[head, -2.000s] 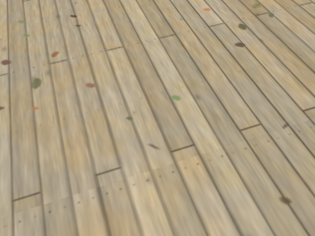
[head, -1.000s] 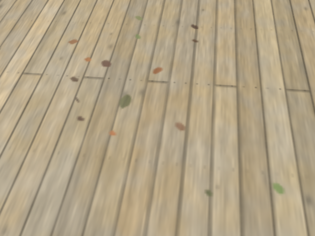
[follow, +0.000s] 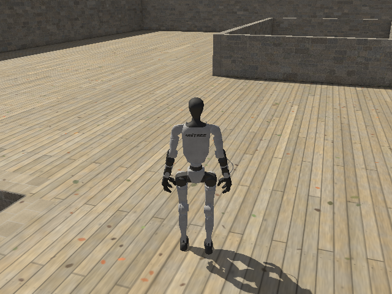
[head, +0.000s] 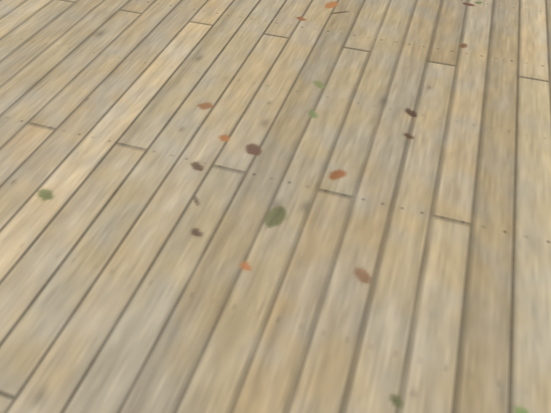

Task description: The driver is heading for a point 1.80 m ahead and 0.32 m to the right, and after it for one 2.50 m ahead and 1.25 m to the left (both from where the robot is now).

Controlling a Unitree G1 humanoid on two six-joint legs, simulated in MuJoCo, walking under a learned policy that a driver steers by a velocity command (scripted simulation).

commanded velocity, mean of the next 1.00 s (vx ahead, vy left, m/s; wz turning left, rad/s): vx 0.00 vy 0.00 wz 0.00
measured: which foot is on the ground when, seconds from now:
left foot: down 0.00-1.00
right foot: down 0.00-1.00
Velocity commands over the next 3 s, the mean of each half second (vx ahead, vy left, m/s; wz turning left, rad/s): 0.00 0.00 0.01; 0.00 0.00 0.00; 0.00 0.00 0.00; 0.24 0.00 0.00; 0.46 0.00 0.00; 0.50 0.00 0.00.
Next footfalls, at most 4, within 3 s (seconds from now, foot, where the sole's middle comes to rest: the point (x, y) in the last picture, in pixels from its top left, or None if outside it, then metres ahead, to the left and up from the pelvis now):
1.88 left None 0.15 0.11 -0.78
2.36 right None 0.50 -0.03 -0.78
2.90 left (241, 311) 0.82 0.12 -0.78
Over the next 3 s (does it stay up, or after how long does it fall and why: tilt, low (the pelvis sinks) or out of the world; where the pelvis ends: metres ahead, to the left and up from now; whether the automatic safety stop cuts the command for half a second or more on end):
stays up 0.70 0.06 -0.02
